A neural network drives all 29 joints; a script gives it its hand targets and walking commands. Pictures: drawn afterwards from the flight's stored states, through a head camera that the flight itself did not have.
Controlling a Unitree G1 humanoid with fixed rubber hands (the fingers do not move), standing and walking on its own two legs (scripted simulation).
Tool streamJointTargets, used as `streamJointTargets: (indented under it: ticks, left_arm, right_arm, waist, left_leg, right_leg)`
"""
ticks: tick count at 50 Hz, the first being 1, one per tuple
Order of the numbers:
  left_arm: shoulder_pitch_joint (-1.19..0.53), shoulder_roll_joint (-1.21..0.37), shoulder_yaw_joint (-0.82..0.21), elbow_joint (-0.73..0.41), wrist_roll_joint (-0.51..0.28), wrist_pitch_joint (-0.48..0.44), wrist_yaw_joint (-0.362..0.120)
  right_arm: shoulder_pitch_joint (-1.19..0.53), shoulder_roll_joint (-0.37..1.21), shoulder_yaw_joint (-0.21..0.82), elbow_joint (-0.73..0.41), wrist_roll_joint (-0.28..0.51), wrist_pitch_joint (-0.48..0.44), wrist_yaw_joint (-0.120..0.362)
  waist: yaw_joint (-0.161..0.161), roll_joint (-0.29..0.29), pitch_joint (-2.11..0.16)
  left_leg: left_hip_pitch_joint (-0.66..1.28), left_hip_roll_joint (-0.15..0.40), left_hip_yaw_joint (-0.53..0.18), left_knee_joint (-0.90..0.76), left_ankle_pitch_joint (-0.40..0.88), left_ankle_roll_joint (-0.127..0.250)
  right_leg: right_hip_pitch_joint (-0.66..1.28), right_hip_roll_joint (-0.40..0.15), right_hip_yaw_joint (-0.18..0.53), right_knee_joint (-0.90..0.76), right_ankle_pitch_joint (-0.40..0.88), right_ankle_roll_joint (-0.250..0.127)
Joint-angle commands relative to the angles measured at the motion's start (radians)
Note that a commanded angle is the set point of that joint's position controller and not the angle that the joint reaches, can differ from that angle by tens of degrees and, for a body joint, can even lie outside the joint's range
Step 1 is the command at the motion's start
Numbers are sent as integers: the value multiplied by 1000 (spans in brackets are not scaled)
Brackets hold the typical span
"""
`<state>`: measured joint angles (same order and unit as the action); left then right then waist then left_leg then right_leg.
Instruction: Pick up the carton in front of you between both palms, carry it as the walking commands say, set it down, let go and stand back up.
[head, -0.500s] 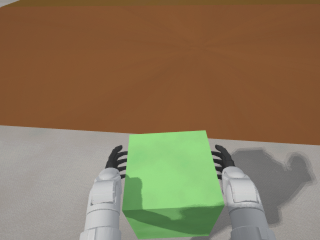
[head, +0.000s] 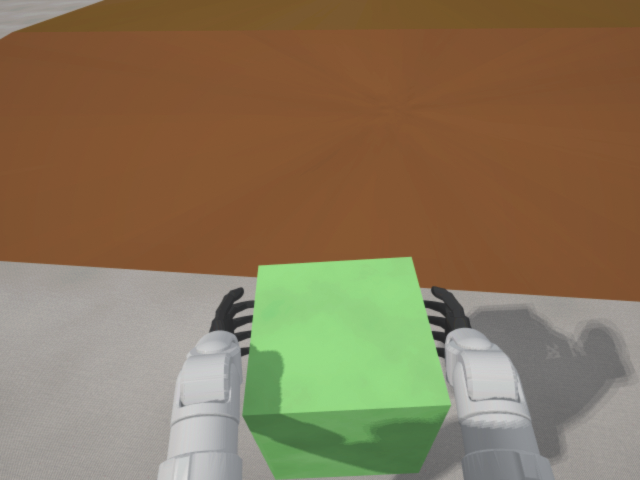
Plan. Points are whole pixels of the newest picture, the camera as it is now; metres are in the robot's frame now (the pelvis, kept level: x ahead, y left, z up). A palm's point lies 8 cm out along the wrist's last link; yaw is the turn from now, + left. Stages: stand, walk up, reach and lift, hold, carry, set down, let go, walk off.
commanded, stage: hold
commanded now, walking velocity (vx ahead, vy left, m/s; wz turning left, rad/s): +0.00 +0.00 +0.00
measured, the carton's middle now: (340, 372) +0.29 +0.00 -0.02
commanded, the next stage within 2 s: carry in 0.54 s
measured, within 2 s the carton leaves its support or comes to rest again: neither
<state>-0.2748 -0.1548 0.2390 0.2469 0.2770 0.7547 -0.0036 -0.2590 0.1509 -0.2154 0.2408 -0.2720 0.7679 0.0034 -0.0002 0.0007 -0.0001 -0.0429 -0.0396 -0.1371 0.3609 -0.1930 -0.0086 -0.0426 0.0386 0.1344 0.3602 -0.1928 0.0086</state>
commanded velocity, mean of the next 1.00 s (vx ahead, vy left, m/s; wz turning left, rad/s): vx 0.25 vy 0.00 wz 0.00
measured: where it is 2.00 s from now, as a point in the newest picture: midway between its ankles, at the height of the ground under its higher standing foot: (336, 370)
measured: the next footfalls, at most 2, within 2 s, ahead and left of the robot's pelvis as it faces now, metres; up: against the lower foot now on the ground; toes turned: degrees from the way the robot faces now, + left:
left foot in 1.08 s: +0.24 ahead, +0.10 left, +0.00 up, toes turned +8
right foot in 1.46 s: +0.59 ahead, -0.10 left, +0.00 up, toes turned -11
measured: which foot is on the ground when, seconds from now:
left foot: down 0.00-0.92, up 0.94-1.00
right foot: down 0.00-1.00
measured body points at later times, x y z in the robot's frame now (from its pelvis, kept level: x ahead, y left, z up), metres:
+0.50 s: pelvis +0.00 +0.00 +0.00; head -0.05 +0.00 +0.45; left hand +0.30 +0.15 +0.04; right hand +0.30 -0.15 +0.04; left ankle +0.01 +0.13 -0.75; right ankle +0.01 -0.13 -0.75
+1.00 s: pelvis +0.13 +0.00 -0.01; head +0.12 +0.01 +0.44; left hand +0.41 +0.15 +0.06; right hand +0.41 -0.15 +0.06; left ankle +0.07 +0.10 -0.72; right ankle +0.03 -0.12 -0.75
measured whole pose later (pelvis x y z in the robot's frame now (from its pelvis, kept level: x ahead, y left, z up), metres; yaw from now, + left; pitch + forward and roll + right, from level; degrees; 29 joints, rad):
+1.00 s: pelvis +0.13 +0.00 -0.01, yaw +2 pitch +6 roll +0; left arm -0.18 -0.14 0.08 -0.22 0.12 1.13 0.10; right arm -0.13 0.12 -0.14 -0.28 -0.09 1.15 -0.09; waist 0.00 -0.02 -0.17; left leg -0.41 0.03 0.10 0.81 -0.53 -0.01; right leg -0.19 -0.05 -0.10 0.48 -0.40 0.01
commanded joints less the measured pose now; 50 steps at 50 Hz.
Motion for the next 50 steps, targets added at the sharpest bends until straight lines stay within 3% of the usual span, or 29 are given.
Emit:
streamJointTargets:
  ticks: [1, 11, 26, 27, 29, 30, 34, 35, 37, 38, 39, 40, 41, 42, 43, 44, 45, 46, 47, 48, 49, 50]
  left_arm:
    - [-486, -922, -538, -7, -254, -20, -242]
    - [-522, -930, -533, 21, -248, -26, -244]
    - [-465, -919, -539, -13, -252, -22, -238]
    - [-475, -917, -553, -22, -260, -19, -239]
    - [-475, -920, -579, -57, -276, -13, -235]
    - [-487, -922, -601, -86, -291, -7, -230]
    - [-478, -910, -703, -218, -359, 49, -200]
    - [-467, -895, -724, -249, -372, 76, -192]
    - [-467, -867, -762, -303, -401, 139, -178]
    - [-474, -851, -776, -327, -418, 171, -172]
    - [-486, -837, -788, -343, -436, 205, -169]
    - [-494, -836, -808, -367, -467, 237, -169]
    - [-499, -837, -826, -388, -498, 265, -171]
    - [-489, -846, -841, -409, -529, 287, -172]
    - [-467, -856, -851, -428, -554, 306, -171]
    - [-438, -874, -853, -441, -562, 323, -166]
    - [-392, -872, -841, -454, -557, 340, -161]
    - [-334, -858, -827, -462, -542, 353, -154]
    - [-308, -859, -817, -484, -531, 369, -144]
    - [-318, -856, -826, -537, -525, 383, -136]
    - [-341, -883, -841, -579, -534, 398, -131]
    - [-344, -903, -847, -617, -546, 408, -131]
  right_arm:
    - [-543, 902, 532, -50, 257, -41, 237]
    - [-579, 911, 525, -21, 250, -49, 239]
    - [-524, 906, 534, -57, 259, -43, 233]
    - [-532, 905, 540, -71, 264, -40, 234]
    - [-538, 907, 565, -106, 284, -35, 230]
    - [-552, 907, 589, -135, 300, -30, 227]
    - [-555, 891, 696, -255, 376, 26, 207]
    - [-549, 878, 719, -287, 393, 52, 201]
    - [-547, 845, 751, -337, 425, 113, 189]
    - [-543, 828, 756, -355, 440, 146, 183]
    - [-529, 809, 756, -357, 452, 179, 176]
    - [-503, 794, 758, -368, 457, 209, 166]
    - [-488, 789, 765, -393, 464, 236, 155]
    - [-480, 790, 778, -434, 476, 261, 146]
    - [-472, 796, 788, -473, 490, 284, 139]
    - [-466, 801, 800, -519, 510, 308, 139]
    - [-474, 817, 816, -555, 533, 331, 143]
    - [-475, 827, 831, -590, 555, 354, 150]
    - [-459, 838, 839, -598, 571, 371, 158]
    - [-465, 852, 842, -609, 583, 380, 167]
    - [-454, 857, 830, -618, 589, 388, 171]
    - [-423, 862, 824, -625, 592, 396, 171]
  waist:
    - [0, 1, -176]
    - [-1, 1, -194]
    - [-1, 1, -211]
    - [3, -22, -205]
    - [1, -20, -210]
    - [2, -21, -195]
    - [3, -69, -272]
    - [3, -72, -292]
    - [2, -21, -265]
    - [-5, 49, -239]
    - [-15, 163, -223]
    - [-22, 240, -195]
    - [-25, 228, -173]
    - [-22, 181, -191]
    - [-15, 140, -250]
    - [-6, 88, -317]
    - [10, -31, -337]
    - [29, -249, -351]
    - [35, -337, -311]
    - [43, -231, -272]
    - [47, -151, -267]
    - [42, -114, -271]
  left_leg:
    - [11, -50, 66, -53, 91, -7]
    - [8, -48, 69, -48, 65, -6]
    - [36, -53, 64, -49, 163, -10]
    - [-92, 116, 40, 33, 29, 6]
    - [-166, 92, 20, 13, -370, 23]
    - [-209, 85, 20, 20, -472, 28]
    - [-224, 76, 105, 144, -265, 21]
    - [-230, 76, 116, 145, -269, 21]
    - [-228, 124, 61, 78, -361, 36]
    - [-182, 177, -12, 20, -402, 59]
    - [-106, 243, -124, -64, -408, 96]
    - [-40, 308, -231, -95, -312, 146]
    - [-10, 327, -246, -74, -164, 175]
    - [-19, 313, -188, -22, -20, 171]
    - [-73, 276, -84, 53, 68, 143]
    - [-120, 211, 63, 158, 79, 95]
    - [-281, 140, 188, 349, 168, 41]
    - [-552, 85, 279, 545, 90, -11]
    - [-777, 42, 290, 572, -292, -20]
    - [-851, 70, 254, 534, -433, -7]
    - [-850, 85, 245, 451, -458, 4]
    - [-776, 79, 259, 344, -387, 10]
  right_leg:
    - [8, 51, -66, -55, 81, 3]
    - [4, 49, -68, -49, 56, 3]
    - [38, 53, -64, -51, 154, 8]
    - [-78, -117, -38, 30, 23, -8]
    - [-162, -112, 18, -21, -397, -27]
    - [-195, -115, 29, -27, -517, -35]
    - [-181, -159, 40, -8, -389, -65]
    - [-178, -169, 46, -1, -401, -75]
    - [-243, -156, 2, 58, -438, -66]
    - [-329, -126, -59, 149, -403, -47]
    - [-428, -81, -158, 282, -314, -21]
    - [-521, -55, -220, 327, -280, -9]
    - [-556, -53, -243, 267, -296, -12]
    - [-489, -49, -256, 183, -253, -15]
    - [-334, -47, -268, 110, -182, -16]
    - [-191, -68, -239, 58, -134, -25]
    - [-2, -143, -98, 24, -94, -64]
    - [217, -285, 106, 45, 196, -136]
    - [333, -374, 230, 0, 460, -206]
    - [363, -410, 241, -3, 514, -239]
    - [372, -402, 195, 8, 474, -226]
    - [335, -380, 131, 14, 434, -189]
